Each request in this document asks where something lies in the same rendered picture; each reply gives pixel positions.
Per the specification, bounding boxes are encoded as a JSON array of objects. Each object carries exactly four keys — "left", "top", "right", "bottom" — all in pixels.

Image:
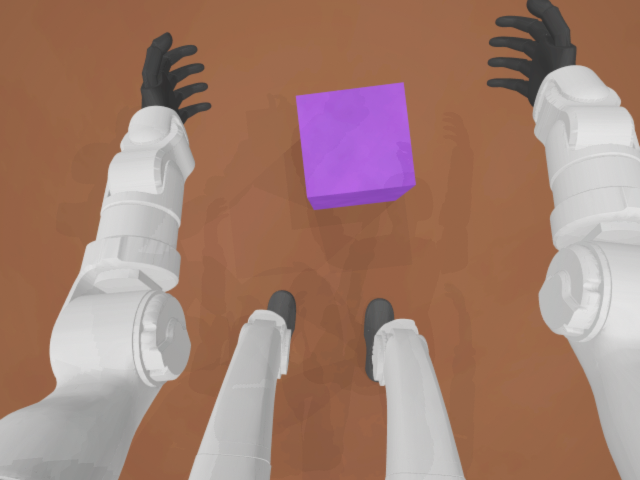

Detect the left robot forearm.
[{"left": 50, "top": 106, "right": 195, "bottom": 375}]

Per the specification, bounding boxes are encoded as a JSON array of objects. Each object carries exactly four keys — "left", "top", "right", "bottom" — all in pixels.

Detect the right robot shin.
[{"left": 372, "top": 319, "right": 429, "bottom": 364}]

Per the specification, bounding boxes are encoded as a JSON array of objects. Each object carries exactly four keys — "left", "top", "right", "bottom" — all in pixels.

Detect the robot left upper arm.
[{"left": 0, "top": 289, "right": 191, "bottom": 480}]

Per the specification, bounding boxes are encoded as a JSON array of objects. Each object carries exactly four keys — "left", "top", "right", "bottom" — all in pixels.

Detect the robot shin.
[
  {"left": 372, "top": 319, "right": 429, "bottom": 364},
  {"left": 238, "top": 310, "right": 287, "bottom": 340}
]

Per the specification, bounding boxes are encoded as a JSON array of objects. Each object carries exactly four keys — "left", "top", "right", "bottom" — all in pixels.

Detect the carton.
[{"left": 296, "top": 82, "right": 416, "bottom": 210}]

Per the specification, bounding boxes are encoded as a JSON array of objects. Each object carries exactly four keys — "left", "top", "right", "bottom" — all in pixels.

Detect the right robot forearm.
[{"left": 533, "top": 65, "right": 640, "bottom": 251}]

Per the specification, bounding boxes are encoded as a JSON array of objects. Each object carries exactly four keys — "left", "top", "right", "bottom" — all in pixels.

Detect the robot right upper arm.
[{"left": 539, "top": 240, "right": 640, "bottom": 480}]

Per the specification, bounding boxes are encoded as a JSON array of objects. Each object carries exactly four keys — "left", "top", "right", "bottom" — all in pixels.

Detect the robot left hand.
[{"left": 140, "top": 32, "right": 211, "bottom": 125}]

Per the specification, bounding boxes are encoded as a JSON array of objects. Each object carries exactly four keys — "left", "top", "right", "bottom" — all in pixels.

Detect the robot right hand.
[{"left": 487, "top": 0, "right": 577, "bottom": 107}]

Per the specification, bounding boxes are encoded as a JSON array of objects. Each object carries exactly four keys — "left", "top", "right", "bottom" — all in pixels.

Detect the left robot shin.
[{"left": 238, "top": 310, "right": 287, "bottom": 340}]

